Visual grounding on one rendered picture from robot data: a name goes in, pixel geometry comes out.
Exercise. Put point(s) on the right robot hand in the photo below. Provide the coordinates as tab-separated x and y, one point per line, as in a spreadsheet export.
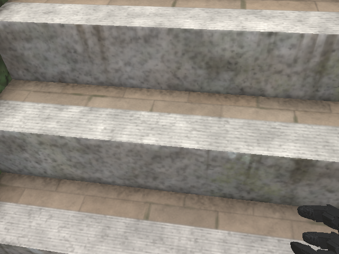
329	215

